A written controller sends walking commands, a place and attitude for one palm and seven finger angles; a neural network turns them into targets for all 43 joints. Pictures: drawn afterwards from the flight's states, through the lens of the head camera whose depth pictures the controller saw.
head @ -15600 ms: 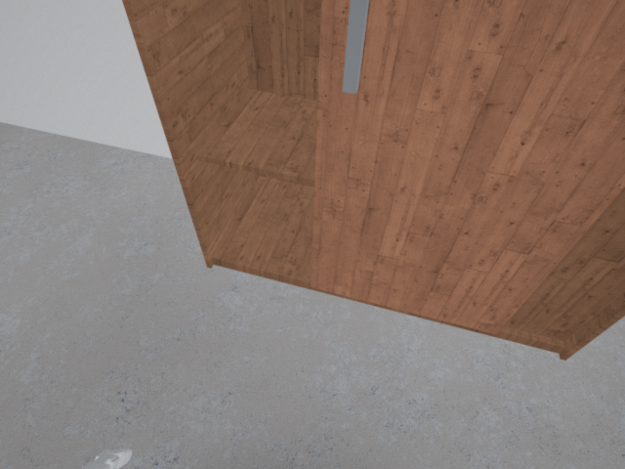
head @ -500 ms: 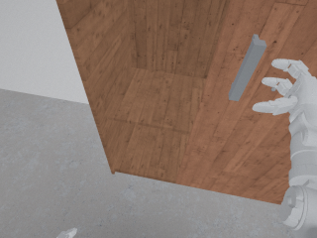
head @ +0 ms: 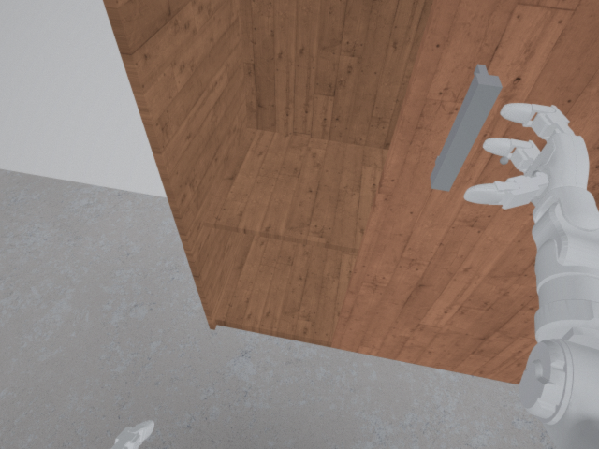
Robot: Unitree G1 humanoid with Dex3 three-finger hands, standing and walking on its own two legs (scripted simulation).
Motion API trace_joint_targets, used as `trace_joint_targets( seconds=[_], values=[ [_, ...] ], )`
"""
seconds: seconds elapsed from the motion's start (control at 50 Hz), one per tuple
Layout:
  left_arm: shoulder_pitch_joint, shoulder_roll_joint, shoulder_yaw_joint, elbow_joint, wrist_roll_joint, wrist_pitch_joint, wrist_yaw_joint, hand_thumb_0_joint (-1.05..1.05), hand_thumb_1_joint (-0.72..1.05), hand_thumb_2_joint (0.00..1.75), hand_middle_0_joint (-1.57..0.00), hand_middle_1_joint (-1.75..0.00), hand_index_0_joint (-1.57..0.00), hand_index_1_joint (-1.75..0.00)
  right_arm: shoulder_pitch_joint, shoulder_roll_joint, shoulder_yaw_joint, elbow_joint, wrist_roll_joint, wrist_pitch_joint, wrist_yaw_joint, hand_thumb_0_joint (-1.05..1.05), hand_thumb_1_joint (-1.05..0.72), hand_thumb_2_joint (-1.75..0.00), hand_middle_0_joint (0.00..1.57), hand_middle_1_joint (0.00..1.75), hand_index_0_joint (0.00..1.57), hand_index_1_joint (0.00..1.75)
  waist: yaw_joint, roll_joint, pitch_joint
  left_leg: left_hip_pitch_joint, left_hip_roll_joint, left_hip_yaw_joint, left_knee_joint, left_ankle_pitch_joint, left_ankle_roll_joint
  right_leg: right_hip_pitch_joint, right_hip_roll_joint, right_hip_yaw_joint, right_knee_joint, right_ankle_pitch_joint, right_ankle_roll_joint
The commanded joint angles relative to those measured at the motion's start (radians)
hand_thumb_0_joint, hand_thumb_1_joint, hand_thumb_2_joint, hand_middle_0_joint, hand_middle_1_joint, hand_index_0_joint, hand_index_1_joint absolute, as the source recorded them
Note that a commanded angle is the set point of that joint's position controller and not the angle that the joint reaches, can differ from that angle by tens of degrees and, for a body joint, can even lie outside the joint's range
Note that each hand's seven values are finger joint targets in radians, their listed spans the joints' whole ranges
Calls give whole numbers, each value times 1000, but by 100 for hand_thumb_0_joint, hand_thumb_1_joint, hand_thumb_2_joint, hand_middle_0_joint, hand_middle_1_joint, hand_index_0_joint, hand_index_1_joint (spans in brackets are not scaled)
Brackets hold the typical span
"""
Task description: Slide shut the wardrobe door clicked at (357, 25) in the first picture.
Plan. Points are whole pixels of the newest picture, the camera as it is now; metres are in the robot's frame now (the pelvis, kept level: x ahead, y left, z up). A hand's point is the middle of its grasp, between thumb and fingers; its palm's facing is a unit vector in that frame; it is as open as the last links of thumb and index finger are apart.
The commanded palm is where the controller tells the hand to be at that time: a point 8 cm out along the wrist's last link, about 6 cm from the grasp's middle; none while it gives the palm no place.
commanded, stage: feel for the door with the fingertips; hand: right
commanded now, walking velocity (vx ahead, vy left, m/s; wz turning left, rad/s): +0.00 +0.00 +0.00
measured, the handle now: (459, 130) +0.52 -0.15 +0.18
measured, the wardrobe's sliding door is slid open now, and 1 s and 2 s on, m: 0.41 0.41 0.41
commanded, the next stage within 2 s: slide the fingers in behind the handle in 0.66 s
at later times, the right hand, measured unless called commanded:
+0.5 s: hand (473, 156) +0.46 -0.16 +0.19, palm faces +0.07 +1.00 -0.01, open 13.9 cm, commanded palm +0.43 -0.22 +0.18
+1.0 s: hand (483, 153) +0.47 -0.17 +0.19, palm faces +0.08 +1.00 -0.01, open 13.8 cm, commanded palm +0.43 -0.23 +0.18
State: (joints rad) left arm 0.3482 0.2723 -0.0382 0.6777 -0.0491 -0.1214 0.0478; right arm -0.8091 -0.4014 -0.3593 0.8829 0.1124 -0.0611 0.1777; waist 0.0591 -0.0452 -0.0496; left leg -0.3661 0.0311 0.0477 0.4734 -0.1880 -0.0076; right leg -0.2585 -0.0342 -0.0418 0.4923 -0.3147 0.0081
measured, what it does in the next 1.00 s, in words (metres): stands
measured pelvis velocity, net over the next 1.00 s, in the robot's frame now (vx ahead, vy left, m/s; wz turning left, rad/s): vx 0.00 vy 0.00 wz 0.01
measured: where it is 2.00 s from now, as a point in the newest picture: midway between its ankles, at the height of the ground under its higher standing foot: outside the picture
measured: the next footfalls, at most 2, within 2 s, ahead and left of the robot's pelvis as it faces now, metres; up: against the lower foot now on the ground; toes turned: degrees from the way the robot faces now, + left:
none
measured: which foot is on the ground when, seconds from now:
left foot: down 0.00-1.00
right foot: down 0.00-1.00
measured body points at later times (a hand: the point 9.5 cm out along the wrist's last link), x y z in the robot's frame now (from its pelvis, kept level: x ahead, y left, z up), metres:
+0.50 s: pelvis +0.00 +0.00 +0.00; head +0.02 +0.01 +0.45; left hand +0.09 +0.25 -0.12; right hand +0.45 -0.21 +0.19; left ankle +0.03 +0.13 -0.74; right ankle -0.04 -0.12 -0.74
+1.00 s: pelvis +0.00 +0.00 +0.00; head +0.03 +0.01 +0.45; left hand +0.04 +0.27 -0.12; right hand +0.46 -0.23 +0.19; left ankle +0.03 +0.13 -0.74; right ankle -0.04 -0.12 -0.74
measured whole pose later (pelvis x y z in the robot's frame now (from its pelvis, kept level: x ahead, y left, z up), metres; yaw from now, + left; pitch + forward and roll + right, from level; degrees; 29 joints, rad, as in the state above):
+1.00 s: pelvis +0.00 +0.00 +0.00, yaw +0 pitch +6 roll +0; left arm 0.39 0.29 -0.02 0.70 -0.04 -0.12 0.04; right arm -0.89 -0.39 -0.36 0.99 0.10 -0.12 0.13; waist 0.09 -0.04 -0.05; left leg -0.40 0.03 0.04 0.48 -0.18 -0.01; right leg -0.30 -0.04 -0.05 0.51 -0.32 0.01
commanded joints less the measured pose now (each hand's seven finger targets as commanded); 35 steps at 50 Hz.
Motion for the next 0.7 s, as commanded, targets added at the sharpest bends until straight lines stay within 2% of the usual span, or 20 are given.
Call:
trace_joint_targets(
  seconds=[0.0, 0.02, 0.04, 0.1, 0.18, 0.2, 0.26, 0.28, 0.32, 0.36, 0.38, 0.4, 0.48, 0.5, 0.54, 0.56, 0.58, 0.6, 0.66, 0.68],
  values=[
    [-1, 136, 56, -109, -2, -40, 14, 0, 90, 90, -20, -30, -20, -30, -487, -251, -19, -272, 24, -59, -4, 0, 50, -30, 30, 120, 30, 120, -3, 0, -313, 242, -25, -10, -14, 297, 32, 26, 25, 19, -51, 307, -35],
    [8, 142, 58, -102, -1, -38, 17, 0, 90, 90, -20, -30, -20, -30, -464, -302, -66, -241, 25, -54, -6, 0, 50, -30, 30, 120, 30, 120, -9, 56, -312, 253, -26, -10, -16, 291, 29, 10, 22, 20, -52, 293, -37],
    [2, 143, 56, -106, -3, -37, 18, 0, 90, 90, -20, -30, -20, -30, -472, -297, -53, -252, 26, -53, -2, 0, 50, -30, 30, 120, 30, 120, -7, 43, -306, 253, -24, -12, -19, 277, 28, 2, 24, 17, -57, 274, -37],
    [0, 133, 56, -101, -4, -44, 18, 0, 90, 90, -20, -30, -20, -30, -516, -208, 23, -277, 29, -53, 5, 0, 50, -30, 30, 120, 30, 120, 11, -15, -306, 225, -26, -9, -21, 271, 32, 36, 25, 21, -51, 285, -34],
    [10, 136, 58, -83, -1, -51, 19, 0, 90, 90, -20, -30, -20, -30, -542, -185, 32, -257, 37, -48, -8, 0, 50, -30, 30, 120, 30, 120, 21, 21, -296, 208, -28, -1, -24, 258, 32, 37, 25, 28, -45, 280, -34],
    [9, 135, 58, -84, -1, -52, 17, 0, 90, 90, -20, -30, -20, -30, -532, -180, 30, -252, 37, -46, -13, 0, 50, -30, 30, 120, 30, 120, 13, 2, -303, 208, -28, -2, -21, 255, 33, 36, 26, 30, -48, 283, -31],
    [7, 130, 56, -81, 2, -56, 11, 0, 90, 90, -20, -30, -20, -30, -544, -160, 41, -244, 26, -48, -37, 0, 50, -30, 30, 120, 30, 120, 11, 7, -297, 201, -24, -1, -18, 245, 32, 26, 29, 29, -48, 270, -30],
    [10, 133, 57, -77, 5, -52, 10, 0, 90, 90, -20, -30, -20, -30, -533, -182, 22, -232, 19, -52, -49, 0, 50, -30, 30, 120, 30, 120, 5, 30, -300, 212, -25, 0, -13, 252, 34, 18, 27, 33, -45, 281, -31],
    [6, 127, 57, -84, 6, -53, 5, 0, 90, 90, -20, -30, -20, -30, -525, -177, 18, -258, 15, -60, -63, 0, 50, -30, 30, 120, 30, 120, -5, 7, -336, 230, -25, -4, -5, 281, 34, 33, 28, 29, -44, 310, -29],
    [-1, 123, 57, -88, 6, -53, 1, 0, 90, 90, -20, -30, -20, -30, -506, -143, 36, -259, 14, -59, -73, 0, 50, -30, 30, 120, 30, 120, -6, 35, -332, 235, -26, -1, 1, 309, 34, 33, 25, 27, -43, 334, -29],
    [2, 127, 59, -88, 9, -48, 0, 0, 90, 90, -20, -30, -20, -30, -501, -171, 12, -259, 11, -61, -81, 0, 50, -30, 30, 120, 30, 120, -11, 63, -335, 252, -25, -2, -1, 313, 33, 21, 24, 28, -42, 332, -31],
    [-5, 124, 58, -93, 5, -46, 0, 0, 90, 90, -20, -30, -20, -30, -493, -159, 19, -260, 11, -57, -85, 0, 50, -30, 30, 120, 30, 120, -11, 52, -327, 250, -26, -4, -1, 309, 32, 19, 25, 23, -47, 324, -31],
    [-1, 125, 55, -87, 8, -34, 5, 0, 90, 90, -20, -30, -20, -30, -540, -209, -5, -227, -20, -51, -108, 0, 50, -30, 30, 120, 30, 120, -5, 47, -293, 236, -22, -8, -7, 276, 31, -7, 26, 21, -50, 284, -33],
    [-3, 122, 53, -90, 7, -34, 6, 0, 90, 90, -20, -30, -20, -30, -574, -203, 6, -244, -21, -58, -112, 0, 50, -30, 30, 120, 30, 120, 2, 19, -305, 234, -21, -11, -8, 270, 30, 1, 28, 20, -52, 276, -32],
    [2, 120, 55, -90, 9, -37, 8, 0, 90, 90, -20, -30, -20, -30, -568, -195, 5, -233, -18, -68, -111, 0, 50, -30, 30, 120, 30, 120, 0, 41, -332, 248, -24, -11, -2, 290, 30, 11, 27, 21, -48, 293, -32],
    [2, 119, 53, -85, 7, -38, 9, 0, 90, 90, -20, -30, -20, -30, -586, -180, 18, -214, -14, -71, -106, 0, 50, -30, 30, 120, 30, 120, 11, 32, -316, 235, -24, -13, -7, 290, 29, 11, 27, 16, -46, 284, -33],
    [17, 126, 55, -78, 11, -36, 11, 0, 90, 90, -20, -30, -20, -30, -591, -212, -7, -191, -15, -76, -106, 0, 50, -30, 30, 120, 30, 120, 13, 70, -322, 242, -25, -13, -8, 288, 28, 3, 27, 19, -42, 278, -36],
    [19, 128, 55, -76, 9, -36, 13, 0, 90, 90, -20, -30, -20, -30, -606, -222, -9, -173, -14, -78, -101, 0, 50, -30, 30, 120, 30, 120, 16, 72, -327, 245, -25, -16, -8, 280, 26, -5, 27, 20, -46, 265, -35],
    [33, 129, 51, -66, 7, -40, 14, 0, 90, 90, -20, -30, -20, -30, -635, -204, 19, -105, -21, -85, -83, 0, 50, -30, 30, 120, 30, 120, 31, 44, -299, 215, -21, -18, -13, 252, 26, -22, 32, 17, -44, 230, -36],
    [42, 133, 54, -60, 9, -38, 15, 0, 90, 90, -20, -30, -20, -30, -640, -223, 4, -83, -23, -90, -80, 0, 50, -30, 30, 120, 30, 120, 34, 52, -295, 208, -21, -19, -15, 242, 26, -28, 31, 17, -39, 221, -37]
  ],
)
